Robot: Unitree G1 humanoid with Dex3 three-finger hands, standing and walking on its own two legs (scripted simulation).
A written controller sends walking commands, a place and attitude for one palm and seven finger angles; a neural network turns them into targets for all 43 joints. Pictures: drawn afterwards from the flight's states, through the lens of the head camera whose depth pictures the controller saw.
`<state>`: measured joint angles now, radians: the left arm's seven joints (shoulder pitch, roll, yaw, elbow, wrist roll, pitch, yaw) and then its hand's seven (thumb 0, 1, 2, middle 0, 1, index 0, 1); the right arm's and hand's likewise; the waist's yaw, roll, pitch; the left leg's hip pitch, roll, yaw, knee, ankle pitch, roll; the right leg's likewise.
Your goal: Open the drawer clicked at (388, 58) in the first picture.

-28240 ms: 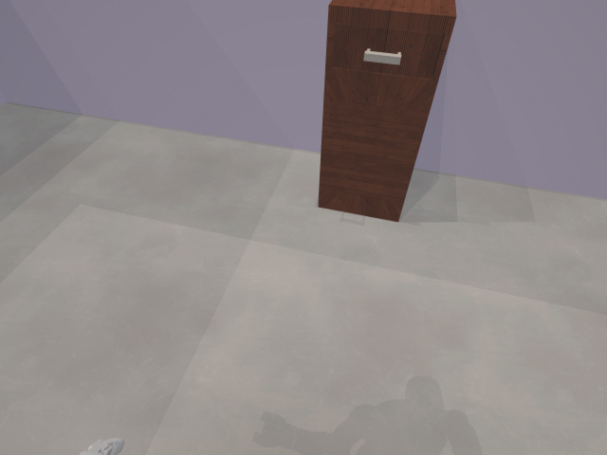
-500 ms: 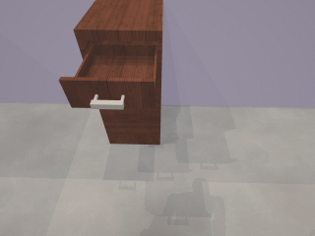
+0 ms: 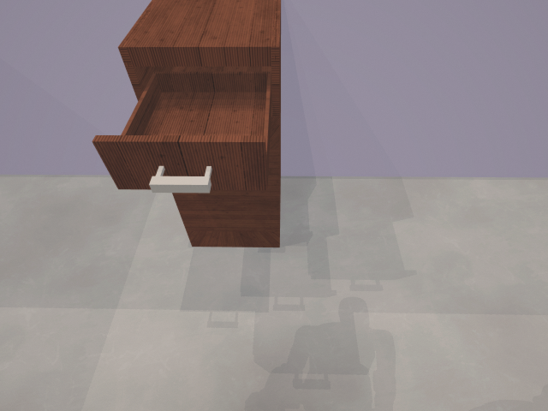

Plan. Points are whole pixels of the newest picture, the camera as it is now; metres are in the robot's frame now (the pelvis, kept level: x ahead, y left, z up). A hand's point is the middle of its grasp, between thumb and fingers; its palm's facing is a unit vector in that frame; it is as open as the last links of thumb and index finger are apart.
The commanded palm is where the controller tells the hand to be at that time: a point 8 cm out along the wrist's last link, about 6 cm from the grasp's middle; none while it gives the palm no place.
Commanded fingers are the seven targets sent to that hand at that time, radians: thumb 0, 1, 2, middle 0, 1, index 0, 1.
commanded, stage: look to check the result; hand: left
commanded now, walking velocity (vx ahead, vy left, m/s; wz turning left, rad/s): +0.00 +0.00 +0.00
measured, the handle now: (182, 177) +0.54 +0.23 -0.01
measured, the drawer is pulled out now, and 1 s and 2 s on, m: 0.29 0.29 0.29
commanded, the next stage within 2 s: stand and wait in 0.18 s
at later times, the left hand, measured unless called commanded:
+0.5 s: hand out of the picture +0.02 +0.15 -0.17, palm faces +0.05 -0.98 -0.21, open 7.4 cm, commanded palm none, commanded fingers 0.00 0.90 0.90 -0.20 -0.30 -0.20 -0.30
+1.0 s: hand out of the picture +0.02 +0.16 -0.17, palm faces +0.04 -0.97 -0.23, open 7.4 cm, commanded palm none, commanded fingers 0.00 0.90 0.90 -0.20 -0.30 -0.20 -0.30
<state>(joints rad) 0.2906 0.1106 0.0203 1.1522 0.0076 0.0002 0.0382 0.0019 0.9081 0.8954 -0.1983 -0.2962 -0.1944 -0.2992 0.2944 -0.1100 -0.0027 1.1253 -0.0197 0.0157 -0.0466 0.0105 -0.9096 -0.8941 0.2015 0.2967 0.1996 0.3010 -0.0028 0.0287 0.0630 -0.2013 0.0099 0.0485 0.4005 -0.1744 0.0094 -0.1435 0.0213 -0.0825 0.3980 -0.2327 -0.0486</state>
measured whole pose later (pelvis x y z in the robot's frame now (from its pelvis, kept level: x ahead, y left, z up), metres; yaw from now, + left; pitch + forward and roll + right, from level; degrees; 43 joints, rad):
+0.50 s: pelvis +0.02 -0.02 +0.00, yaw +0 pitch -2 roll +0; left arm 0.27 0.13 0.02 1.14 0.01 -0.01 0.04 0.00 0.91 0.90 -0.20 -0.30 -0.20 -0.30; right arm 0.27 -0.13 0.00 1.14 -0.02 0.01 -0.05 0.01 -0.91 -0.89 0.20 0.30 0.20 0.30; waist 0.00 0.02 0.06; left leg -0.16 0.03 0.04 0.38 -0.19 -0.01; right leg -0.10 0.04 -0.08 0.37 -0.25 -0.07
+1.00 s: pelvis +0.02 -0.02 +0.00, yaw -1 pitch -2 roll +0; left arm 0.25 0.16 0.03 1.14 0.01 -0.01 0.04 0.00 0.91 0.90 -0.20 -0.30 -0.20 -0.30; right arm 0.25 -0.17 -0.01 1.13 -0.02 0.02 -0.05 0.01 -0.90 -0.89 0.20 0.30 0.20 0.30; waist 0.00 0.03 0.06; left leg -0.15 0.05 0.04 0.38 -0.19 -0.03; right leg -0.08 0.06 -0.08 0.34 -0.23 -0.08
